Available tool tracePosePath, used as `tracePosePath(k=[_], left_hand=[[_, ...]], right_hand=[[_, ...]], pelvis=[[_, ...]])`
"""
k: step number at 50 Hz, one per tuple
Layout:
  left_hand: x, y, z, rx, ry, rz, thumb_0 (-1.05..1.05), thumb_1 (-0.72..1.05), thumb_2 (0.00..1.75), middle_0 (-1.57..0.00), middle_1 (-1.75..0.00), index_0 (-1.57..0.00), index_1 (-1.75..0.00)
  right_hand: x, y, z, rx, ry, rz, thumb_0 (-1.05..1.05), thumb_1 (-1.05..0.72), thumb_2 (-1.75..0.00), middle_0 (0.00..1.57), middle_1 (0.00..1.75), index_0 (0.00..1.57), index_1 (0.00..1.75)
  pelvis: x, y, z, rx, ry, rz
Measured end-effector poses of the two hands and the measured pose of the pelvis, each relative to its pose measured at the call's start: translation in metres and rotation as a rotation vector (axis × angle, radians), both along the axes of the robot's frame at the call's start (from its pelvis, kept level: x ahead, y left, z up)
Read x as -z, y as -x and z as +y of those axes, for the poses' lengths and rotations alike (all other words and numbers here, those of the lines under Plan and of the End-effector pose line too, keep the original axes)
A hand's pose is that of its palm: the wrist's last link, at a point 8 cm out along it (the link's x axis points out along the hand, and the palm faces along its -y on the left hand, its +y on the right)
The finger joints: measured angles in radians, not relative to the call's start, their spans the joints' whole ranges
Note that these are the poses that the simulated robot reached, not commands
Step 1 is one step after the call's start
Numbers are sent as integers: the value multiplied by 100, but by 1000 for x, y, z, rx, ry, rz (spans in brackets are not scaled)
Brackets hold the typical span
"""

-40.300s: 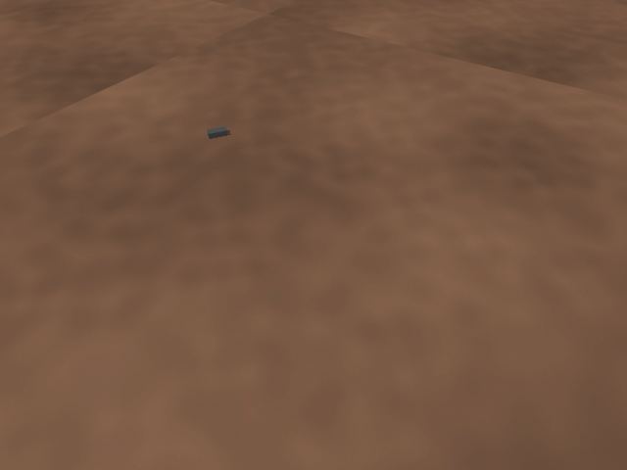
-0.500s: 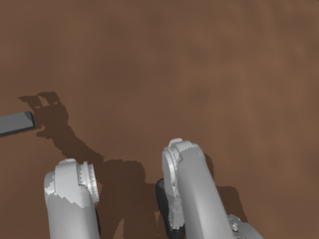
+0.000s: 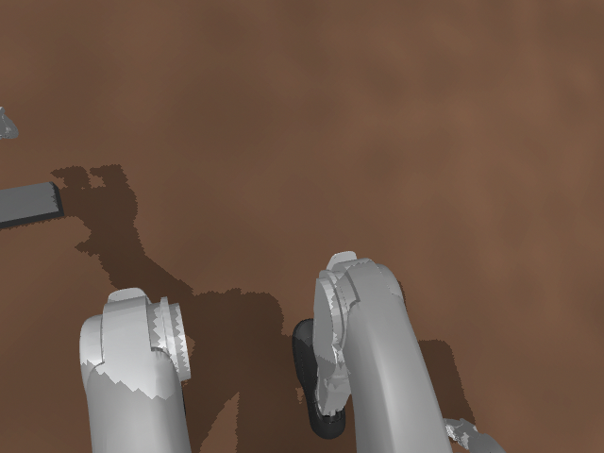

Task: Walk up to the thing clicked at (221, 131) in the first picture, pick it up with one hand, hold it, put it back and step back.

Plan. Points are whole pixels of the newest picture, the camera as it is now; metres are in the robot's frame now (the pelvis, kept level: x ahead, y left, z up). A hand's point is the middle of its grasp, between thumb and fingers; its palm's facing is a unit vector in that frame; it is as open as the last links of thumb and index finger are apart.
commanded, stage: home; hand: left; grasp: from above
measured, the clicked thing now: (18, 206) +0.48 +0.35 -0.30
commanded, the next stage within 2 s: none
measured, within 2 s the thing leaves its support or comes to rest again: neither
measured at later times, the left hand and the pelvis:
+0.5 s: hand out of the picture +0.40 +0.35 -0.03, palm faces -0.36 -0.42 -0.83, open 9.7 cm; pelvis +0.01 +0.01 +0.09, yaw +3 degrees
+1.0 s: hand out of the picture +0.26 +0.24 +0.19, palm faces +0.05 -0.92 -0.39, open 7.4 cm; pelvis +0.03 +0.00 +0.27, yaw +8 degrees
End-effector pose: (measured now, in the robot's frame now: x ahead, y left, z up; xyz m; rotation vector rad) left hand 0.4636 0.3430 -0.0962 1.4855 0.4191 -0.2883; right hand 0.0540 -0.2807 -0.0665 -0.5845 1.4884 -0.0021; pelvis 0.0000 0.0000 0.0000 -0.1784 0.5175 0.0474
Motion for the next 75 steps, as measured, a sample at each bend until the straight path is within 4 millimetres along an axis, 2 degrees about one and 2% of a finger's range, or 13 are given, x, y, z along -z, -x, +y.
tracePosePath(k=[4,8,12,16,20,25,30,37,43,49,62,69,75], left_hand=[[-4,-12,-1,-16,-15,-86,0,-39,91,-19,-91,-19,-91],[-20,-22,6,-79,-47,-140,0,-35,89,-21,-86,-21,-86],[-38,-23,17,-155,-79,-110,0,-25,87,-23,-75,-22,-76],[-58,-11,29,-240,-58,-52,0,-9,84,-23,-63,-21,-63],[-82,16,32,-299,22,-2,0,12,81,-22,-50,-21,-51],[-119,63,21,-359,231,16,0,45,82,-21,-39,-20,-39],[-162,107,7,-416,414,-12,0,70,86,-21,-33,-21,-34],[-220,157,-8,-580,567,-34,1,85,89,-21,-31,-21,-31],[-267,192,-35,-724,729,-8,1,88,90,-21,-30,-21,-30],[-311,215,-54,-859,861,11,1,90,90,-21,-30,-21,-30],[-410,247,-79,-1056,1045,34,1,90,90,-20,-30,-20,-30],[-458,261,-92,-1043,1082,20,1,91,90,-20,-30,-20,-30],[-477,272,-96,-1040,1092,9,1,91,90,-20,-30,-20,-30]], right_hand=[[6,0,6,19,-9,-15,0,-90,-90,20,30,20,30],[9,-5,15,46,-39,-48,0,-90,-89,20,30,20,30],[9,-10,23,72,-80,-77,0,-90,-89,20,30,20,30],[2,-15,29,98,-124,-82,0,-90,-89,20,30,20,30],[-13,-24,31,112,-147,-85,0,-90,-89,20,30,20,30],[-47,-52,28,85,-139,-144,0,-90,-90,21,30,20,30],[-89,-97,26,46,-123,-277,1,-90,-90,20,30,20,30],[-154,-161,40,-8,-178,-514,1,-90,-90,20,30,20,30],[-211,-193,59,-22,-246,-667,1,-90,-90,20,30,20,30],[-261,-198,69,-5,-274,-741,1,-90,-90,20,30,20,30],[-348,-175,62,87,-210,-785,1,-90,-90,20,30,20,30],[-384,-182,59,105,-197,-874,1,-90,-90,20,30,20,30],[-401,-201,63,75,-221,-951,1,-90,-90,20,30,20,30]], pelvis=[[4,-3,1,3,2,11],[2,-7,3,3,3,38],[-7,-10,6,-1,4,64],[-24,-12,7,-10,-3,85],[-48,-13,8,-20,-14,96],[-85,-12,8,-29,-26,97],[-123,-11,6,-42,-38,79],[-176,-12,1,-59,-63,21],[-223,-18,-3,-71,-86,-37],[-267,-29,-5,-84,-102,-98],[-354,-64,-2,-106,-128,-235],[-383,-79,0,-111,-142,-300],[-393,-83,0,-118,-152,-333]])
